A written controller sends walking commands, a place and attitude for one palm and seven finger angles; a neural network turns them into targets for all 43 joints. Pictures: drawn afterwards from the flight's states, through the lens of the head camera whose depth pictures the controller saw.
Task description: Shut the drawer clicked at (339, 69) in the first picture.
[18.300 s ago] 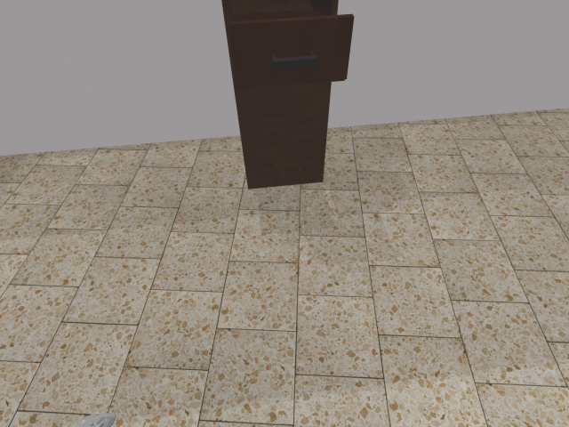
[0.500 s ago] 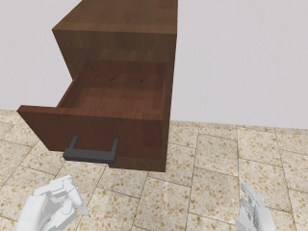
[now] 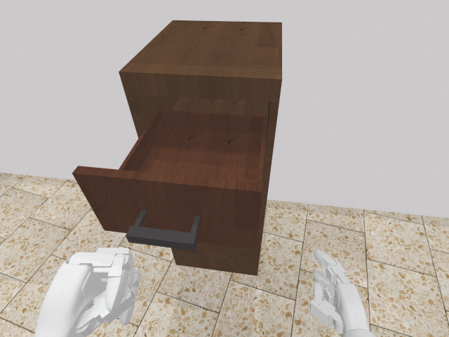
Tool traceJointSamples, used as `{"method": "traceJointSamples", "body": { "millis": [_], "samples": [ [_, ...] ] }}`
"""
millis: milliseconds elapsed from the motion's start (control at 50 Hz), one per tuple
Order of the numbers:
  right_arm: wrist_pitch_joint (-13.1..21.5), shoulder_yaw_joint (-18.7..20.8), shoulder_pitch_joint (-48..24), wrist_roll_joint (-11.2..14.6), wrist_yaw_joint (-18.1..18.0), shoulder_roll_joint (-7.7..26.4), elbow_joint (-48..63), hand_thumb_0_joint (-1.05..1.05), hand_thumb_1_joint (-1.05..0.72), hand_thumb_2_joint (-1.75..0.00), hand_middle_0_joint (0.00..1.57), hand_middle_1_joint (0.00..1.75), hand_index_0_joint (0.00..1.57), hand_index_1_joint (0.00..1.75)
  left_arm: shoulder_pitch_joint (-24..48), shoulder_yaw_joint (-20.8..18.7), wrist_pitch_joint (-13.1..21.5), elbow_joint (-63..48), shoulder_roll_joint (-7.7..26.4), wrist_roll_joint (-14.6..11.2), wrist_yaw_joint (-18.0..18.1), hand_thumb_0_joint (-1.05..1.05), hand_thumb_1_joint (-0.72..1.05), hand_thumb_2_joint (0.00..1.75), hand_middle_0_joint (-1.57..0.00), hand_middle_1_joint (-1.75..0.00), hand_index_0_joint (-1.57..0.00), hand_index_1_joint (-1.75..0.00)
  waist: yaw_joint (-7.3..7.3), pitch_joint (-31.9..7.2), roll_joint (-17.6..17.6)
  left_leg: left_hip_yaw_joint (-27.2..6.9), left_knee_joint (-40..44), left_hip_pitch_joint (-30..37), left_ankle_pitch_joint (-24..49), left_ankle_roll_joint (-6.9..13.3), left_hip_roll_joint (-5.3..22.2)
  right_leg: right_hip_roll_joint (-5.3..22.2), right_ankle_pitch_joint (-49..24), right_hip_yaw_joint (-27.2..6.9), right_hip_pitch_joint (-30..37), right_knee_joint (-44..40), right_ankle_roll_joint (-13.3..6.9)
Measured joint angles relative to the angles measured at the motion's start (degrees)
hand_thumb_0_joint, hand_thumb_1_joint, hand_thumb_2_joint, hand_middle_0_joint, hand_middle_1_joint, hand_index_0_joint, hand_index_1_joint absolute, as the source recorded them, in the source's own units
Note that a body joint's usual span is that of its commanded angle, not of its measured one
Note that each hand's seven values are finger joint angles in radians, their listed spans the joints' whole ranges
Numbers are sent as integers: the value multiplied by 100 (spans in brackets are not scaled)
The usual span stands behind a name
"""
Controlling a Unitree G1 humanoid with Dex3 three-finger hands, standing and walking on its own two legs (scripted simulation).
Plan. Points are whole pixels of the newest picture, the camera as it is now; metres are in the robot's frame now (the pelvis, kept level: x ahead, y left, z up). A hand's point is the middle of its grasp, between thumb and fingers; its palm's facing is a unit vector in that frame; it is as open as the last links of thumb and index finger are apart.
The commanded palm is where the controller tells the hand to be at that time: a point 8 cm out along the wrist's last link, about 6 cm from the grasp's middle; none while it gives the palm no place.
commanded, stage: raise the hand and make a fist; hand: left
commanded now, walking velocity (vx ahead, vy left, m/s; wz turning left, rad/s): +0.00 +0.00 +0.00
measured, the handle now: (165, 227) +0.29 +0.15 +0.06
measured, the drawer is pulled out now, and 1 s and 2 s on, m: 0.29 0.29 0.29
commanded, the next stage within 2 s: bring the fist close to the handle in 0.34 s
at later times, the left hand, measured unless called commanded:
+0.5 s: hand (138, 296) +0.14 +0.13 +0.15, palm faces +0.02 -0.99 -0.13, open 3.3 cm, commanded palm +0.08 +0.18 +0.15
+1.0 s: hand (158, 290) +0.16 +0.12 +0.10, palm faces +0.00 -1.00 -0.06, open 3.3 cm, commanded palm +0.12 +0.17 +0.10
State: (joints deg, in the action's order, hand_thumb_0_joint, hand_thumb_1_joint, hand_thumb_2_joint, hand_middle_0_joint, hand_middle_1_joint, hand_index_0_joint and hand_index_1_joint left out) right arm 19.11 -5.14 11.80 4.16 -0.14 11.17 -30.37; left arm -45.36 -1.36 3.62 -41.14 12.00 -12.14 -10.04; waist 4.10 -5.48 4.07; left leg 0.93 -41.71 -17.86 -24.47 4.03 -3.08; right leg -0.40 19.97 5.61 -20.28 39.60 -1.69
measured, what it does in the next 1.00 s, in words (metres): stands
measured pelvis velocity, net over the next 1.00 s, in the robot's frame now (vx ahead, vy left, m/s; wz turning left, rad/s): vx -0.01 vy -0.03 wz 0.00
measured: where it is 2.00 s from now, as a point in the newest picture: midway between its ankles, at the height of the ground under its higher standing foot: outside the picture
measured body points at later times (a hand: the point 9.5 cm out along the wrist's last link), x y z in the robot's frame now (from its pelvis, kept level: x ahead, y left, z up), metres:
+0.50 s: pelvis +0.00 -0.04 +0.00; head -0.03 -0.06 +0.45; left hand +0.13 +0.18 +0.16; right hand +0.20 -0.25 -0.04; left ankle -0.03 +0.07 -0.72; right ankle +0.01 -0.10 -0.72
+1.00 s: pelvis -0.01 -0.03 +0.00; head -0.01 -0.06 +0.45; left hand +0.16 +0.17 +0.10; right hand +0.18 -0.26 -0.07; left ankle -0.03 +0.07 -0.72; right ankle +0.01 -0.10 -0.72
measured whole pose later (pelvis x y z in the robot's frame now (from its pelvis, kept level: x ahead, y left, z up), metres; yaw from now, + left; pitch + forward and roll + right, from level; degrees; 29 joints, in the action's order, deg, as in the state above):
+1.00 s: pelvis -0.01 -0.03 +0.00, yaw +0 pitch +4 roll +0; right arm 21.3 -1.5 13.7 2.8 -2.3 14.1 -35.2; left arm -35.4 -4.2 11.6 -19.4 10.4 -14.1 -11.9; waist 1.6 -4.6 3.7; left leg 0.1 -42.0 -22.1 -23.4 1.7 -1.5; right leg -1.9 19.4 6.6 -24.7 40.2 -4.3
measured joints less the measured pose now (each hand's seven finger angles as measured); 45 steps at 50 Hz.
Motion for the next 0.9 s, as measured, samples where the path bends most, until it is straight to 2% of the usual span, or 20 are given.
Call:
{"method": "traceJointSamples", "body": {
  "millis": [140,300,460,580,740,900],
  "samples": [
    [-46,91,101,26,-38,97,-56,1,-90,-90,20,30,20,30,12,-65,-232,80,-5,-7,41,1,90,90,-140,-160,-140,-160,-81,38,-28,16,126,68,72,-44,31,-35,-53,-18,38,-83,-50],
    [31,226,204,35,-131,212,-158,1,-90,-90,20,30,20,30,-60,-288,-4,250,101,-141,69,2,90,90,-140,-160,-141,-160,-108,18,1,-29,108,54,69,-133,111,-113,-54,31,39,-96,-144],
    [231,220,189,83,-262,255,-285,1,-90,-90,20,30,20,30,214,-610,59,636,212,-362,-112,2,90,90,-140,-160,-141,-160,-89,9,64,-93,127,77,92,-234,207,-209,-89,95,93,-176,-248],
    [322,216,122,73,-321,268,-358,1,-90,-90,20,30,20,30,416,-699,115,1073,171,-486,-254,2,90,90,-140,-160,-141,-160,-97,17,86,-126,159,56,126,-295,258,-261,-131,128,88,-241,-296],
    [356,257,120,-2,-325,335,-440,1,-90,-90,20,30,20,30,724,-666,386,1687,108,-438,-288,2,90,90,-140,-160,-141,-160,-122,77,33,-172,109,-115,149,-327,263,-261,-138,176,-65,-201,-321],
    [320,330,170,-76,-268,352,-505,1,-90,-90,20,30,20,30,974,-467,677,2070,-52,-313,-274,2,90,90,-140,-160,-140,-160,-201,94,8,-138,38,-301,134,-283,205,-198,-101,148,-281,-69,-295]
  ]
}}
